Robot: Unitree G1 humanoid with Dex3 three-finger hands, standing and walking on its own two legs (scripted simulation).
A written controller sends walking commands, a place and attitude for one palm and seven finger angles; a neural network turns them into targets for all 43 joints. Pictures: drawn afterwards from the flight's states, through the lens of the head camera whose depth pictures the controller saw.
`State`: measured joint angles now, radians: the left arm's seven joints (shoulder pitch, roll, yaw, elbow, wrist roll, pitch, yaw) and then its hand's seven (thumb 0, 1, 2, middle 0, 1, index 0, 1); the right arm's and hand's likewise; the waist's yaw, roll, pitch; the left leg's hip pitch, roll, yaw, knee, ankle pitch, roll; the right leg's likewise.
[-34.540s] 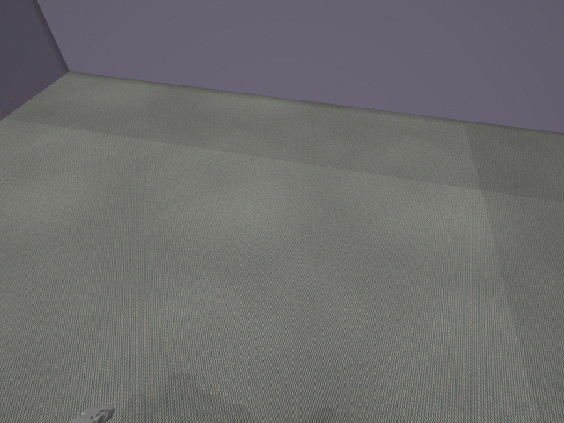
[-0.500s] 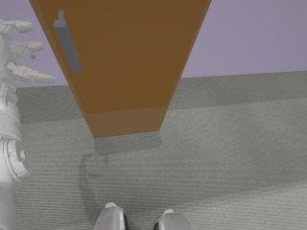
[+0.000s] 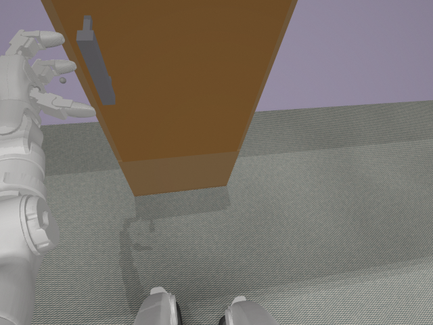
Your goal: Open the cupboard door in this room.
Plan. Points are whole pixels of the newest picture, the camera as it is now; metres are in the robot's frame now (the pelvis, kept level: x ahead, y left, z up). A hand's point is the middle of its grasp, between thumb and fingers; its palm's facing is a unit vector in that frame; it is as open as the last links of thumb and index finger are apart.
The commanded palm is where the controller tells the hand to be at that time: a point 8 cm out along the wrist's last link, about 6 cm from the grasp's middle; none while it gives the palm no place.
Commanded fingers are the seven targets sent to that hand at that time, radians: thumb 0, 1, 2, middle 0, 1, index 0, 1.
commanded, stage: slide the fingers in behind the handle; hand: left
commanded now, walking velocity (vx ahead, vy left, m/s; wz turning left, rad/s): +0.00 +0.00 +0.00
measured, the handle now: (99, 63) +0.56 +0.17 +0.09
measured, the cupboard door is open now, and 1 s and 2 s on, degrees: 0 0 0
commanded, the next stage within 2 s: move the hooked fingers beside the handle in 1.38 s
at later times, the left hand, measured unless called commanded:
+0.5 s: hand (72, 81) +0.52 +0.21 +0.10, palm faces +0.12 -0.99 +0.00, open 14.2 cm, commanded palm +0.50 +0.22 +0.09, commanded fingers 0.00 -0.50 0.30 -0.30 -1.20 -0.30 -1.20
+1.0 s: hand (81, 84) +0.51 +0.19 +0.09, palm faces +0.17 -0.99 +0.00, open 14.9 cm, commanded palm +0.50 +0.18 +0.09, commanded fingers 0.00 -0.50 0.30 -0.30 -1.20 -0.30 -1.20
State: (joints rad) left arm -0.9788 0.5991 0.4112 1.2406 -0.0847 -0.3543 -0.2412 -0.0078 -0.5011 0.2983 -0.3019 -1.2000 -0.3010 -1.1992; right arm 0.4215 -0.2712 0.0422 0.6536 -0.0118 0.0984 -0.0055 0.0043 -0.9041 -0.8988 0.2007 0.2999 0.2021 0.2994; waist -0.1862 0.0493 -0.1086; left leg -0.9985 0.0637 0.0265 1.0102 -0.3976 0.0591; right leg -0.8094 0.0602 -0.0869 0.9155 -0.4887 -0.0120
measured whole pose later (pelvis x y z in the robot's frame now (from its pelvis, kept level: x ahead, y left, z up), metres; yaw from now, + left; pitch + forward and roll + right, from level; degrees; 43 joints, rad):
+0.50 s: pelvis +0.00 -0.01 +0.00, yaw +1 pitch +22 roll -5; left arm -0.99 0.55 0.37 1.24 -0.10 -0.36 -0.17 -0.01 -0.50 0.30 -0.30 -1.20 -0.25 -1.20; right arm 0.42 -0.27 0.03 0.68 -0.02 0.07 0.01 0.00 -0.90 -0.90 0.20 0.30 0.20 0.30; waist -0.18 0.05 -0.11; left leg -1.00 0.06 0.00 1.01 -0.39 0.04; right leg -0.81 0.06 -0.11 0.93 -0.50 -0.03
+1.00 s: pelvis +0.00 -0.01 -0.01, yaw +4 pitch +22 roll -5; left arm -1.04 0.44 0.22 1.22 -0.13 -0.38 -0.03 -0.01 -0.50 0.30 -0.29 -1.20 -0.10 -1.21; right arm 0.40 -0.26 0.00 0.73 -0.04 0.02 0.04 0.00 -0.91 -0.90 0.20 0.30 0.20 0.30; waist -0.14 0.05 -0.12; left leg -1.03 0.03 -0.03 1.04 -0.39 0.04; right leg -0.82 0.04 -0.15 0.95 -0.51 -0.03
